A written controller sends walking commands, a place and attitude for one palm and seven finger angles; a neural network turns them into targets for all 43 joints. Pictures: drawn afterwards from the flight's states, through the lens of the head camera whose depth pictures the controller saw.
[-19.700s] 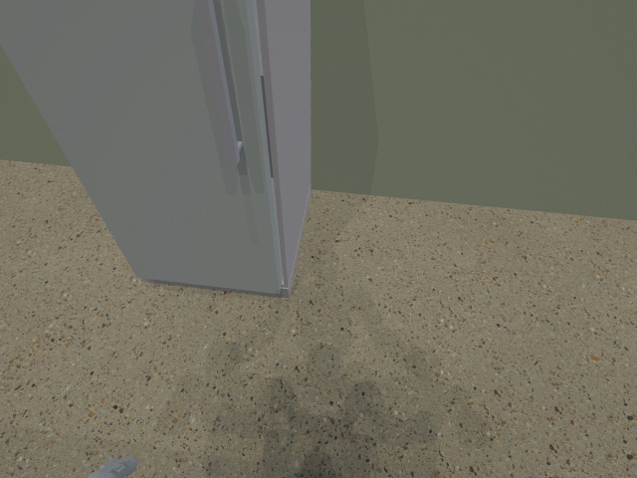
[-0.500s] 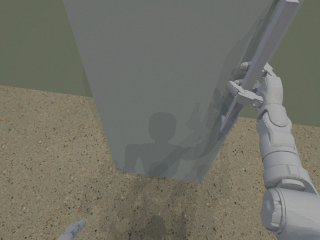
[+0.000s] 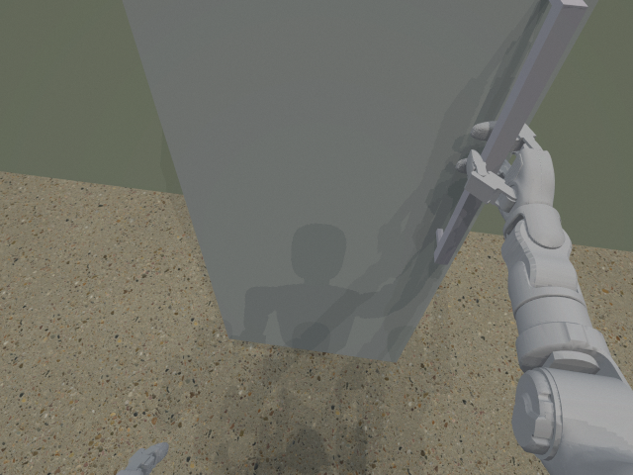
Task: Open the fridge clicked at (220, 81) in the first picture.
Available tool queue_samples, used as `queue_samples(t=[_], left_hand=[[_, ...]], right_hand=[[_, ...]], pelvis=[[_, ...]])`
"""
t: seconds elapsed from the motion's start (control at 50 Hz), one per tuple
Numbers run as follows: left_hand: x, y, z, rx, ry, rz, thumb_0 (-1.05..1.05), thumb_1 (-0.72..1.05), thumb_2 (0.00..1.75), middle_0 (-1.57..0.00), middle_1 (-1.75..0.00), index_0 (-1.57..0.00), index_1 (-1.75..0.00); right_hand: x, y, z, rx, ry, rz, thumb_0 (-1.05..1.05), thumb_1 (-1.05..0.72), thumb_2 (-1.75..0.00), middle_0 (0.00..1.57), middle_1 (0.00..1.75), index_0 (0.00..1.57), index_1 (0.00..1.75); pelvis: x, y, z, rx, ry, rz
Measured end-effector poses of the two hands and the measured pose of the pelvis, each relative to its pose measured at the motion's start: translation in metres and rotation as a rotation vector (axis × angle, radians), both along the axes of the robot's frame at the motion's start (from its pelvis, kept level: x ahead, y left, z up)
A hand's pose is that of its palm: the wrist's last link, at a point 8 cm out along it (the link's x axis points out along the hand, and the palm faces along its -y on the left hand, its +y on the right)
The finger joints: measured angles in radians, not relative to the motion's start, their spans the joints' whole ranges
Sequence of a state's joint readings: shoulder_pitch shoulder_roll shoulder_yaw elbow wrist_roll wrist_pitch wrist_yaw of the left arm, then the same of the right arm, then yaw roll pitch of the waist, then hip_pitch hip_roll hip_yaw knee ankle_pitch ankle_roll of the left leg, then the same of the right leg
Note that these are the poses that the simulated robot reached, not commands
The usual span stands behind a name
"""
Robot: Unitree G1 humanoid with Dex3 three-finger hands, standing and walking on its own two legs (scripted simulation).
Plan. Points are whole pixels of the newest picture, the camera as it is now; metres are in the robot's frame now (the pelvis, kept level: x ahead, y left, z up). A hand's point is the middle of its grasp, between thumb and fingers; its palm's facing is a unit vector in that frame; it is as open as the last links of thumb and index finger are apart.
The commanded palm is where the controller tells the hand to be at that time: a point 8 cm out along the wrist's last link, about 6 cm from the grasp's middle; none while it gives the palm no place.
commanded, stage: grip the handle and tug to test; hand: right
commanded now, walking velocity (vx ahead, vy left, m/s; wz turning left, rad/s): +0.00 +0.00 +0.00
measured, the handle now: (483, 158) +0.51 -0.17 +0.15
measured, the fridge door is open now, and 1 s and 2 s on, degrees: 0 1 22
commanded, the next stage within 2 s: pull the door a little, standing still in 0.38 s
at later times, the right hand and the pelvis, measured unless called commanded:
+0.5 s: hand (473, 178) +0.45 -0.14 +0.16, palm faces +0.05 +1.00 +0.00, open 5.7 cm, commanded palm +0.41 -0.19 +0.15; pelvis +0.03 -0.01 +0.00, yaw +2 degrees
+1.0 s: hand (475, 189) +0.43 -0.14 +0.16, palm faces +0.02 +1.00 -0.01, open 6.3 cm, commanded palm +0.35 -0.19 +0.15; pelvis +0.06 -0.01 +0.01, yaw +4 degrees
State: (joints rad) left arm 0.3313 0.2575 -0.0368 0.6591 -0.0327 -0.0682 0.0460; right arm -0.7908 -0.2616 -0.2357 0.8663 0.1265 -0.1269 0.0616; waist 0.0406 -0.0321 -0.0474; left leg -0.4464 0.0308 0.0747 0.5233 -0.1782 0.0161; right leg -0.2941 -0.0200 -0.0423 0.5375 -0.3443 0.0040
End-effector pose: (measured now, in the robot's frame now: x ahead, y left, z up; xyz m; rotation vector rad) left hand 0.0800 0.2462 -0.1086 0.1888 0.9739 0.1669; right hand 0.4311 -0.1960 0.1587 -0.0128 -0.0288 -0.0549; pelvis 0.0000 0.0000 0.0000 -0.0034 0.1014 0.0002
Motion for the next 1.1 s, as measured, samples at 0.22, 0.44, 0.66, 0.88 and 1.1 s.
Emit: queue_samples(t=[0.22, 0.44, 0.66, 0.88, 1.1], left_hand=[[0.007, 0.001, 0.003, -0.007, -0.030, 0.020, 0.01, 0.90, 0.90, -0.20, -0.30, -0.20, -0.30], [0.036, -0.003, 0.008, -0.022, -0.069, 0.021, 0.01, 0.90, 0.90, -0.20, -0.30, -0.20, -0.30], [0.076, -0.014, 0.014, -0.013, -0.089, -0.023, 0.01, 0.90, 0.90, -0.20, -0.30, -0.20, -0.30], [0.090, -0.023, 0.022, -0.052, -0.147, 0.004, 0.01, 0.90, 0.90, -0.20, -0.30, -0.20, -0.30], [0.118, -0.021, 0.030, -0.065, -0.163, 0.030, 0.01, 0.90, 0.90, -0.20, -0.30, -0.20, -0.30]], right_hand=[[-0.001, 0.000, 0.000, 0.004, -0.003, 0.004, 0.00, -0.74, -0.79, 0.39, 1.40, 0.35, 1.40], [-0.003, 0.002, -0.001, 0.008, -0.011, 0.001, 0.00, -0.76, -0.78, 0.34, 1.40, 0.31, 1.40], [-0.002, -0.001, 0.000, 0.006, 0.006, 0.023, 0.00, -0.73, -0.79, 0.38, 1.40, 0.36, 1.40], [-0.009, 0.001, 0.000, 0.012, 0.001, 0.016, 0.00, -0.75, -0.78, 0.29, 1.38, 0.28, 1.36], [-0.046, 0.005, -0.001, 0.003, -0.021, 0.060, 0.00, -0.75, -0.76, 0.24, 1.33, 0.21, 1.29]], pelvis=[[0.005, -0.001, 0.001, 0.000, 0.000, 0.019], [0.022, -0.005, 0.003, 0.008, 0.002, 0.028], [0.035, -0.008, 0.004, 0.017, -0.004, 0.010], [0.046, -0.011, 0.007, 0.014, -0.011, 0.044], [0.079, -0.014, 0.010, 0.013, -0.010, 0.082]])
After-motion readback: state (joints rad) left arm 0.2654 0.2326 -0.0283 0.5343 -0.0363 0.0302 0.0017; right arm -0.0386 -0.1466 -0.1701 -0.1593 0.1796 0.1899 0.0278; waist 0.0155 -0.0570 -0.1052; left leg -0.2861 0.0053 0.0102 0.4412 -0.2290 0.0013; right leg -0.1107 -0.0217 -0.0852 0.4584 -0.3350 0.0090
